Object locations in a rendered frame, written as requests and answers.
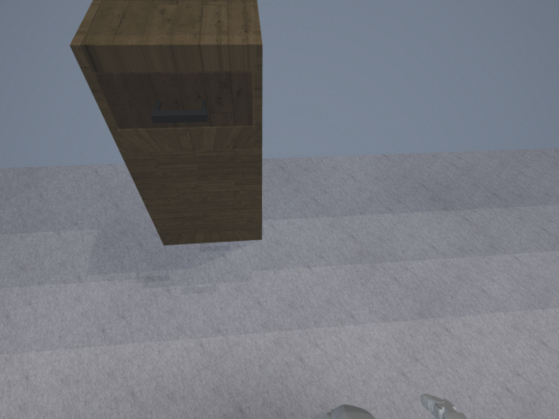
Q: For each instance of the handle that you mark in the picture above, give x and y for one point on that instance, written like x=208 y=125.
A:
x=173 y=116

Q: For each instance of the robot right hand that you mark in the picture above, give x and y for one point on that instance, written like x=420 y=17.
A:
x=441 y=409

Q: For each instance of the drawer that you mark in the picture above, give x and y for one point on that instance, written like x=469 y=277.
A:
x=131 y=97

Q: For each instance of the cabinet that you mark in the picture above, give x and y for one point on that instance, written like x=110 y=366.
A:
x=199 y=184

